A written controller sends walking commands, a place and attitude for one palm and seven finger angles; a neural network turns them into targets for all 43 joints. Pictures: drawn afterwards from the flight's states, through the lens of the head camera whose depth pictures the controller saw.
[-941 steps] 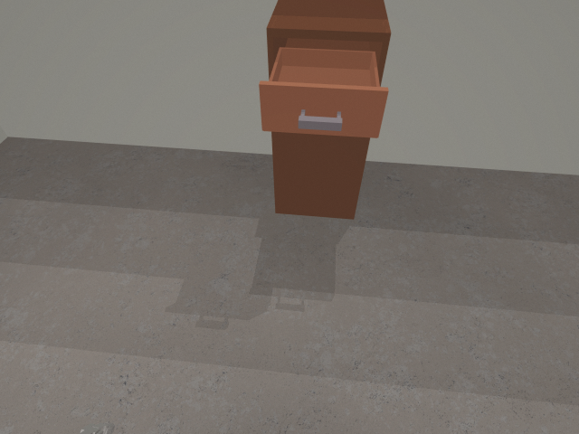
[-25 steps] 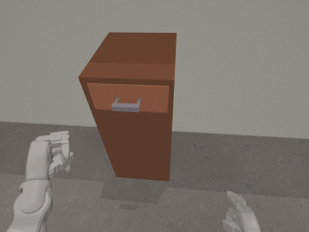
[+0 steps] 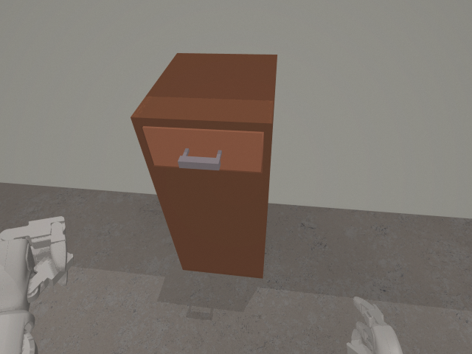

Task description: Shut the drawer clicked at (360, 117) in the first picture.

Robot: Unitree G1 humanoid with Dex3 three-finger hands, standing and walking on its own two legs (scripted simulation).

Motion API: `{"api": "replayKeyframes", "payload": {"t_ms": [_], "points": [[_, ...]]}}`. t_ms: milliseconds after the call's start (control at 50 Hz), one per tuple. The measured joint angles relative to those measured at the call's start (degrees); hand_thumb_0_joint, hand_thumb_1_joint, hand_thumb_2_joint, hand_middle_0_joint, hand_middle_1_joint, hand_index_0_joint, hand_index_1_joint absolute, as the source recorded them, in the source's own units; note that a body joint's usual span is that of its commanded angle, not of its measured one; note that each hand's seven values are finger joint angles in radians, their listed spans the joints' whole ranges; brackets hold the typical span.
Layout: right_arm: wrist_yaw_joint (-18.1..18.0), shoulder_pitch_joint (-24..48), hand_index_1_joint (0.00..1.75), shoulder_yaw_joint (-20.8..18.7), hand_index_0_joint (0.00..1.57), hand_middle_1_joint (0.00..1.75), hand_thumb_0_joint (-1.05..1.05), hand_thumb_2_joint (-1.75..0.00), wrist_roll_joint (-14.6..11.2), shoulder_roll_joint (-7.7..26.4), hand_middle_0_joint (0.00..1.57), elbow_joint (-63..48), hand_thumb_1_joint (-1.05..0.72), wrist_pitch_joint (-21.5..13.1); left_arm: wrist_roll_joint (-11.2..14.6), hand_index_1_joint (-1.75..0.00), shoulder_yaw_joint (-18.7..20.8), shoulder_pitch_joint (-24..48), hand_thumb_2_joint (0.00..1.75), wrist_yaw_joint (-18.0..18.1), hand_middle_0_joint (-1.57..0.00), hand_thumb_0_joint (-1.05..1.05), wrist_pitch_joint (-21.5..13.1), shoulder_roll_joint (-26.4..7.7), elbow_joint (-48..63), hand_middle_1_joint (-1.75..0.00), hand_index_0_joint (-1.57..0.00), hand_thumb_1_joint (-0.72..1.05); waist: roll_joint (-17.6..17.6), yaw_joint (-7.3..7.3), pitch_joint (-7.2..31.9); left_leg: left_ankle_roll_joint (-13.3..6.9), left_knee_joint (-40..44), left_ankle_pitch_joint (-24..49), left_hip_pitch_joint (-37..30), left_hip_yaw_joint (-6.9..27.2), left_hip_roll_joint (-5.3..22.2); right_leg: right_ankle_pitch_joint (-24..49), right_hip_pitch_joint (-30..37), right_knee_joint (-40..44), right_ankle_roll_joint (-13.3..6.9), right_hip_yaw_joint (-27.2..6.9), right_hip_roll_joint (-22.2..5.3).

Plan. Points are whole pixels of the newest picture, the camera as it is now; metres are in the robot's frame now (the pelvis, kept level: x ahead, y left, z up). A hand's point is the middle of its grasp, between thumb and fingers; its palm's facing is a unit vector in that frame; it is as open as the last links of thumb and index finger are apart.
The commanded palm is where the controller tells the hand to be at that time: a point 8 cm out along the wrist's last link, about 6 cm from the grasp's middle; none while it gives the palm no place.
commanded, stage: step back with the hand held close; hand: left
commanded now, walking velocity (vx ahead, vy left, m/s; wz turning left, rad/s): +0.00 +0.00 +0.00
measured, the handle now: (201, 157) +0.61 +0.19 -0.03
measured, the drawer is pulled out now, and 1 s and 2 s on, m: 0.00 0.00 0.00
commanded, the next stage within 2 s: stop stepping back and stand still in 1.52 s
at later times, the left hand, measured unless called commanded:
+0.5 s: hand (49, 270) +0.16 +0.26 +0.15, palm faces +0.34 -0.79 -0.51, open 3.3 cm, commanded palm +0.10 +0.30 +0.17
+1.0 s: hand (21, 312) +0.11 +0.26 +0.16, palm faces +0.38 -0.76 -0.52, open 3.3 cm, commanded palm +0.04 +0.30 +0.17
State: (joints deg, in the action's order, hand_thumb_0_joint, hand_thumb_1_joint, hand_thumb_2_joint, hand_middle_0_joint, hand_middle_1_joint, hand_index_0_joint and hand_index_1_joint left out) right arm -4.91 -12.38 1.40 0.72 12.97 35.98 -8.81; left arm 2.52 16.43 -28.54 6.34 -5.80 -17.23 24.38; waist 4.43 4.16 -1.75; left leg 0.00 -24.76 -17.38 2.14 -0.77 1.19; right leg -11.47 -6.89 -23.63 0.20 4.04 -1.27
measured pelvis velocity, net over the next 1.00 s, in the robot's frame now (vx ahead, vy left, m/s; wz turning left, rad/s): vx -0.08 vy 0.01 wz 0.04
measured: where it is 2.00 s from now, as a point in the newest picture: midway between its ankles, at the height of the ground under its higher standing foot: outside the picture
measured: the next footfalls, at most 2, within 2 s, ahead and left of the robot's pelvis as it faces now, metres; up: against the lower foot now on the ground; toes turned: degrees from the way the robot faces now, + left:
right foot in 1.52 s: -0.22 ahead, -0.13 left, +0.00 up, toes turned +1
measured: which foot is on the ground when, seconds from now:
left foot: down 0.00-1.00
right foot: down 0.00-1.00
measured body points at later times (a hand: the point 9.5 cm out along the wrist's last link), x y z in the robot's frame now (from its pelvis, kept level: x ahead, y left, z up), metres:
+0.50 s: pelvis -0.03 +0.02 +0.00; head -0.01 +0.01 +0.45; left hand +0.14 +0.30 +0.18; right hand +0.14 -0.23 -0.09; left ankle -0.04 +0.12 -0.74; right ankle +0.02 -0.12 -0.74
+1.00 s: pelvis -0.08 +0.01 -0.01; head -0.06 +0.02 +0.44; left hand +0.08 +0.30 +0.19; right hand +0.07 -0.24 -0.09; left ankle -0.04 +0.12 -0.74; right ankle -0.03 -0.12 -0.74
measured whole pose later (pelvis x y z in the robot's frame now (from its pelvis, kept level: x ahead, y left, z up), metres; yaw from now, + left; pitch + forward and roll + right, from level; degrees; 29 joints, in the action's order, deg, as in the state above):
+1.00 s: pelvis -0.08 +0.01 -0.01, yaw +2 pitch +2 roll -1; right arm -5.3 -14.8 -1.2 0.6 12.1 32.3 -4.9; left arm -0.9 23.9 -34.9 8.6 -15.5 -23.6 32.6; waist -0.4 -2.2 -0.4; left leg -1.5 -34.0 -13.0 22.6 0.9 -1.1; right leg -11.5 -22.8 -34.1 1.5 -1.3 0.4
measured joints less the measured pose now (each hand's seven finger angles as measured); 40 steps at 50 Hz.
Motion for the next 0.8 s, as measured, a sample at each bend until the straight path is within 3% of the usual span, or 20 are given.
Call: {"api": "replayKeyframes", "payload": {"t_ms": [100, 200, 320, 500, 660, 800], "points": [[0.0, -0.2, 0.30, 0.2, 0.20, 0.30, 0.02, -0.90, 0.1, -0.2, 0.20, -0.5, -0.90, -0.5, -0.2, -1.60, 0.1, 0.3, 0.90, -0.1, -1.40, 0.02, -0.5, -0.3, 0.6, -1.60, -1.40, 0.89, -0.3, -0.46, -0.2, 0.1, -0.1, -0.1, -0.1, -0.2, 0.2, 0.1, 0.1, 0.2, -0.1, -0.2, 0.2], [1.1, 1.1, 0.30, -0.1, 0.20, 0.30, 0.02, -0.90, 0.6, -0.1, 0.20, -2.2, -0.90, 3.0, -0.5, -1.60, 4.2, -1.2, 0.90, -0.1, -1.40, 0.02, -4.6, -1.1, 0.9, -1.60, -1.40, 0.89, -0.5, -2.94, 0.5, -0.1, -0.5, 0.6, 3.9, -0.2, 0.3, 1.9, -3.0, 1.8, 0.1, -0.2, 0.4], [1.0, 1.8, 0.30, -2.2, 0.20, 0.30, 0.02, -0.90, 0.2, 0.8, 0.20, -3.0, -0.90, 6.3, -0.7, -1.60, 3.3, -5.3, 0.90, -0.2, -1.40, 0.02, -5.5, -2.0, 2.9, -1.60, -1.40, 0.89, -1.2, -4.47, 0.3, -1.0, -0.3, 1.7, 7.4, -0.9, -1.0, 2.9, -6.9, 1.2, 1.0, -1.0, -0.9], [0.1, 1.6, 0.30, -2.9, 0.20, 0.30, 0.02, -0.90, -0.3, 0.1, 0.20, -4.3, -0.90, 7.7, -0.9, -1.60, 5.0, -7.0, 0.90, 0.5, -1.40, 0.02, -5.3, -4.5, 5.9, -1.60, -1.40, 0.89, -3.4, -3.94, -0.2, -1.9, -2.9, 2.1, 10.6, -1.6, -2.6, 2.6, -11.0, -3.0, 1.8, -1.9, -2.5], [0.3, 1.7, 0.30, -1.6, 0.20, 0.30, 0.02, -0.90, -0.4, -1.3, 0.20, -5.7, -0.90, 5.7, -2.2, -1.60, 5.2, -5.3, 0.90, 1.1, -1.40, 0.02, -6.3, -3.1, 6.5, -1.60, -1.40, 0.89, -3.9, -3.60, 0.1, -1.8, -7.9, 1.3, 14.4, -1.6, -2.4, 2.0, -14.7, -7.7, 1.3, -2.0, -2.6], [0.5, 0.8, 0.30, -1.6, 0.20, 0.30, 0.02, -0.90, 0.1, -0.7, 0.20, -4.5, -0.90, 5.0, -2.2, -1.60, 4.4, -5.3, 0.90, 1.8, -1.40, 0.02, -8.1, -2.5, 8.0, -1.60, -1.40, 0.89, -3.6, -4.03, 0.8, -1.5, -10.5, 1.6, 18.1, -0.6, -1.2, 4.2, -16.3, -6.2, 0.7, -1.1, -1.3]]}}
